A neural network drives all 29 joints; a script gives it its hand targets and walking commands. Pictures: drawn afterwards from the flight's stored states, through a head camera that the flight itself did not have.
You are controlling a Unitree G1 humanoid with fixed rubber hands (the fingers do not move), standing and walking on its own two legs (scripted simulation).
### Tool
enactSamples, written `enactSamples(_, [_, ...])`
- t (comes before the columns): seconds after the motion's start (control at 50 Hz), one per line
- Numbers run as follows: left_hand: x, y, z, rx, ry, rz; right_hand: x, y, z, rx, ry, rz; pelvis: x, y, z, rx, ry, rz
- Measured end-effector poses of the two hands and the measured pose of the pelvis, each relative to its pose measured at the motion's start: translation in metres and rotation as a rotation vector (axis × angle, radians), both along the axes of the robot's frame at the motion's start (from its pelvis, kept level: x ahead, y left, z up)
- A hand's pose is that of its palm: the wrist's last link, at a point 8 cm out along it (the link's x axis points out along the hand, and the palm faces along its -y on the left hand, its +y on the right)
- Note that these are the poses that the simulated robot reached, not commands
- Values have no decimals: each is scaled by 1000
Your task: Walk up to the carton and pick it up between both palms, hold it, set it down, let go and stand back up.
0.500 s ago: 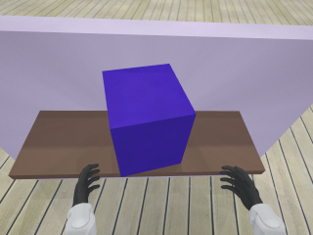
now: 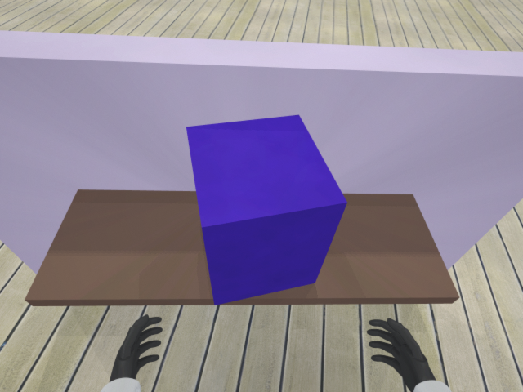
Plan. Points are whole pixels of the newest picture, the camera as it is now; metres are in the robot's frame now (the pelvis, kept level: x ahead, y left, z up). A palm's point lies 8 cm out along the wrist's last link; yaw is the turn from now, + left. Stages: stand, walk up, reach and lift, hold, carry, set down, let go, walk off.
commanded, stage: set down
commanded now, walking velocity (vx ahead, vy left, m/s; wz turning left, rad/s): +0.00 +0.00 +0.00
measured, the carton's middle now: (256, 211) +0.41 +0.03 +0.02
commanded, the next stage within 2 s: let go in 0.48 s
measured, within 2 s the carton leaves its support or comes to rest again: neither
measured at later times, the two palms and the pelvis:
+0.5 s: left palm (108, 390) +0.14 +0.24 -0.09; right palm out of the picture +0.15 -0.21 -0.09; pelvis +0.00 +0.01 +0.00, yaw +1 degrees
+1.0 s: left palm (117, 385) +0.14 +0.22 -0.08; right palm out of the picture +0.14 -0.23 -0.08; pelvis -0.01 +0.00 +0.00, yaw +1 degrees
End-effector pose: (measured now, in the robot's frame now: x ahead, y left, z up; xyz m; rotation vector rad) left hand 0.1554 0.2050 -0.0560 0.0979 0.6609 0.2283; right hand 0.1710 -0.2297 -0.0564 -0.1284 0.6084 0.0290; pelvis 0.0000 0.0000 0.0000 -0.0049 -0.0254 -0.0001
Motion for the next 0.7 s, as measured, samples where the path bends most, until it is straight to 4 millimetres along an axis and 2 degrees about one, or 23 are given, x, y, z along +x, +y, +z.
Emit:
enactSamples(0.44, [-19,28,-31,-1,197,-60,-20,20,-29,-71,120,-39,-2,6,-2,-1,-24,11])
enactSamples(0.58, [-13,34,-29,13,191,-80,-21,25,-33,-65,116,-57,-3,6,-3,-2,-31,12])
enactSamples(0.7, [-9,31,-27,8,186,-96,-21,21,-33,-72,107,-67,-5,6,-3,-2,-39,12])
